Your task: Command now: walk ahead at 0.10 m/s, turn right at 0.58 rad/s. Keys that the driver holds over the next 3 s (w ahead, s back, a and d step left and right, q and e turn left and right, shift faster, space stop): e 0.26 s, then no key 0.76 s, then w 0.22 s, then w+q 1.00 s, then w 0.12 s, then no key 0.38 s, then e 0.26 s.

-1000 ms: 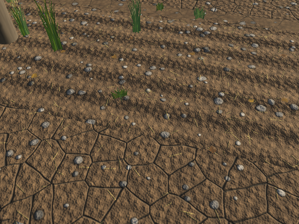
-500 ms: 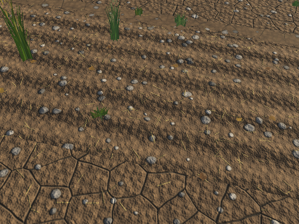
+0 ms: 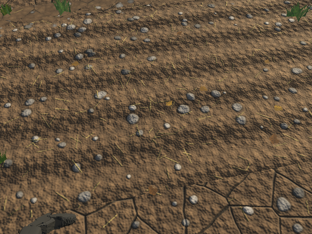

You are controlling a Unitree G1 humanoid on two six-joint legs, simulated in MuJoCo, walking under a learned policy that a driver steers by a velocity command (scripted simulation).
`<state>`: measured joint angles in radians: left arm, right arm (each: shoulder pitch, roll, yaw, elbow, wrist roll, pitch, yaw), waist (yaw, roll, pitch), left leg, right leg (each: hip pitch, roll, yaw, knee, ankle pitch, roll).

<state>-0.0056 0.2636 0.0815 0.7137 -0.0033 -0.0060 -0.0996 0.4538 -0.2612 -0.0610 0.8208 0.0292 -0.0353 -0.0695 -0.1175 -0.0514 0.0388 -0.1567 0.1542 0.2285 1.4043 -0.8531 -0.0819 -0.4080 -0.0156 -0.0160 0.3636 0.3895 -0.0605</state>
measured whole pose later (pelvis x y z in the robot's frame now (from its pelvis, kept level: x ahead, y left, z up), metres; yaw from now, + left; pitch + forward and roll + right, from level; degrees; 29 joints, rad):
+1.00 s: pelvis +0.16 +0.05 -0.04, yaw -17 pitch -1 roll +0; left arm 0.24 0.21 0.05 0.82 0.00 0.02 0.01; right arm 0.20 -0.22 -0.06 0.64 -0.01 0.00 0.02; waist 0.00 0.01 0.02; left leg -0.25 -0.01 -0.02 0.58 -0.31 0.00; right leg -0.19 0.01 0.13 0.57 -0.36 0.03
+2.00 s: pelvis +0.52 +0.01 -0.02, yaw +5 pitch +2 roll +0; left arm 0.10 0.30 0.05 0.69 0.02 -0.09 0.02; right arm 0.34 -0.27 -0.05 0.68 0.02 -0.06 0.01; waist -0.05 -0.02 0.03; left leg -0.21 -0.15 -0.11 0.36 -0.17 0.11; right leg -0.71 -0.10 0.11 0.90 -0.10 0.05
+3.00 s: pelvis +0.87 +0.04 -0.04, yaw +14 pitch +0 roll +2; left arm 0.24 0.29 0.04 0.80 0.00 0.04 0.03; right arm 0.08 -0.25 -0.04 0.77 -0.01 0.01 -0.03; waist 0.01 -0.01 0.04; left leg -0.33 0.00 0.08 0.50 -0.16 0.03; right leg -0.35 -0.05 -0.01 0.75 -0.38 0.03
